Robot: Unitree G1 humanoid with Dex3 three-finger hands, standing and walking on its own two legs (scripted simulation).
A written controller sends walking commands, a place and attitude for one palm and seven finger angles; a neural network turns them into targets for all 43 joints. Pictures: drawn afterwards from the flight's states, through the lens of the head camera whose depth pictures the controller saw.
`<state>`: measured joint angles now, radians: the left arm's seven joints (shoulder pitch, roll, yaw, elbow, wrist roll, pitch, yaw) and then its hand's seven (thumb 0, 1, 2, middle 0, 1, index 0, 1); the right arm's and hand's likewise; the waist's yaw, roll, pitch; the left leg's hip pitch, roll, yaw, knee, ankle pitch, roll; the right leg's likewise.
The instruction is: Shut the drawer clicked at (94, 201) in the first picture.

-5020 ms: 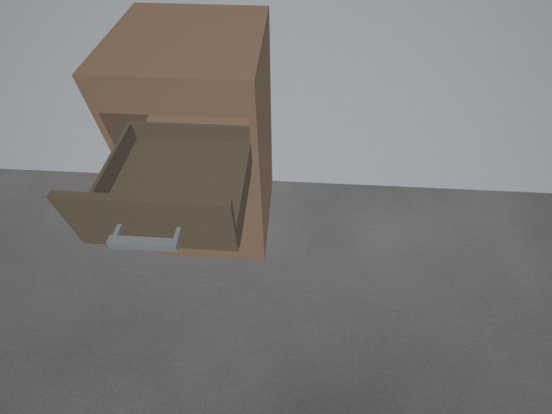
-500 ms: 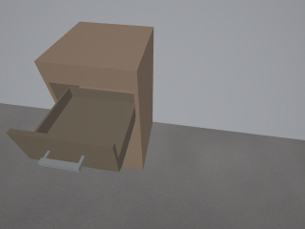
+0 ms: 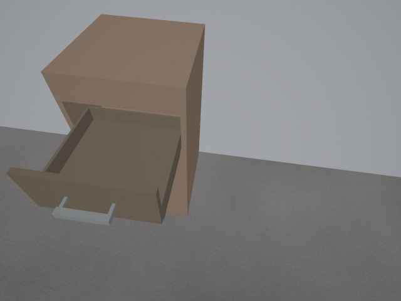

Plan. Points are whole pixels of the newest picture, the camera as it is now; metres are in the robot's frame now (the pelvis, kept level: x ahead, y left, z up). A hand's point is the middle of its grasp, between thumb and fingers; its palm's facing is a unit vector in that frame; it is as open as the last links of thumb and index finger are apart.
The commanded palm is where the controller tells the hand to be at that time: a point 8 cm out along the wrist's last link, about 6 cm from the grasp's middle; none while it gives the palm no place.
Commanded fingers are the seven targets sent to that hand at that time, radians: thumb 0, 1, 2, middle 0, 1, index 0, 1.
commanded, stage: come to a stop and stand still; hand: left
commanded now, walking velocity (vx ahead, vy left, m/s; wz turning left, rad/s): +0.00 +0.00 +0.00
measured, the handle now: (86, 209) +0.35 +0.33 -0.14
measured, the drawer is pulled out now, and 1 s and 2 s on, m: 0.29 0.29 0.29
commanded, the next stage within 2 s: look again from close up in 0.30 s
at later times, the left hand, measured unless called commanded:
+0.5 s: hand out of the picture +0.01 +0.18 -0.18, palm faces +0.01 -0.98 -0.17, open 7.4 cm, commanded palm none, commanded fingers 0.00 0.90 0.90 -0.20 -0.30 -0.20 -0.30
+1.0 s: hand out of the picture +0.00 +0.16 -0.18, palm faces +0.01 -0.99 -0.16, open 7.4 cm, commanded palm none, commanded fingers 0.00 0.90 0.90 -0.20 -0.30 -0.20 -0.30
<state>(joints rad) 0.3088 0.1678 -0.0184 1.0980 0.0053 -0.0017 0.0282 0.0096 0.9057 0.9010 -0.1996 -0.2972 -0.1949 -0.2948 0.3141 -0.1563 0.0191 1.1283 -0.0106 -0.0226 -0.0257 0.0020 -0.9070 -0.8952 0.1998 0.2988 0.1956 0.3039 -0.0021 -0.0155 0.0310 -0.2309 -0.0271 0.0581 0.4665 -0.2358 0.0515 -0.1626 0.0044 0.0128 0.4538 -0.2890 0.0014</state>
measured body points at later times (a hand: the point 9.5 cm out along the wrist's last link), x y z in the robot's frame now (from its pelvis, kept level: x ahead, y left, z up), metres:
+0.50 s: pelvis +0.01 +0.01 +0.00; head +0.02 +0.02 +0.45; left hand +0.01 +0.23 -0.16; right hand +0.04 -0.22 -0.15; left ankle +0.01 +0.08 -0.74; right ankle -0.03 -0.12 -0.74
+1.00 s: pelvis +0.01 +0.00 +0.00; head +0.02 +0.01 +0.45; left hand +0.00 +0.22 -0.16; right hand +0.01 -0.22 -0.16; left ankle +0.01 +0.08 -0.74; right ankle -0.03 -0.12 -0.74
